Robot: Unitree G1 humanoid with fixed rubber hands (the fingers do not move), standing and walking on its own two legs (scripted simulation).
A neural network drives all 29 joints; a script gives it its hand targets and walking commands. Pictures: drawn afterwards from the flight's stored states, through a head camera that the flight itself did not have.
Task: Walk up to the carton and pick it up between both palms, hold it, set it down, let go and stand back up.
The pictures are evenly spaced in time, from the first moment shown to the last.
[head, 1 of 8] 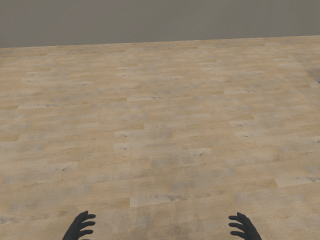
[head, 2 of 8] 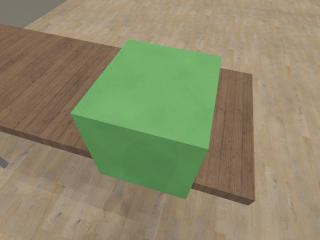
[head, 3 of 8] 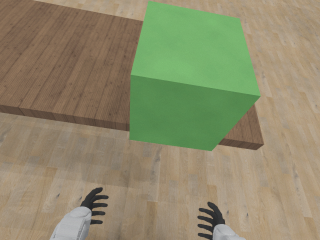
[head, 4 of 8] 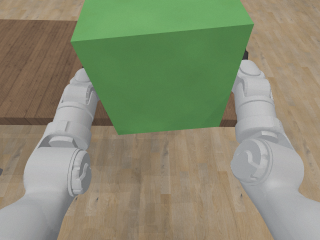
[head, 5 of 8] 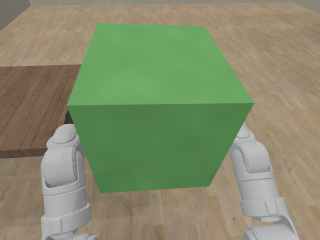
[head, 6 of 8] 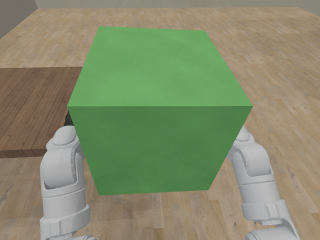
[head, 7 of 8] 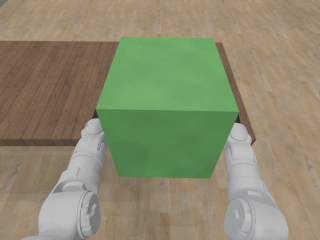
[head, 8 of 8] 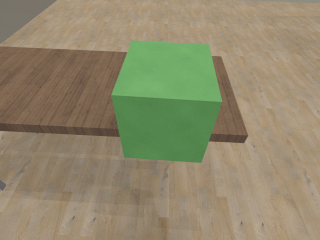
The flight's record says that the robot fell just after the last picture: no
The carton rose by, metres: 0.17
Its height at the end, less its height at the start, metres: +0.00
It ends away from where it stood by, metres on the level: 0.07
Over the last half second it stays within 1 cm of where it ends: yes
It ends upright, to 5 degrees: yes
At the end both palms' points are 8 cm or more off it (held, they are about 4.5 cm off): yes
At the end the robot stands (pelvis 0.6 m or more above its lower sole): yes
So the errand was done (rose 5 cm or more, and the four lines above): yes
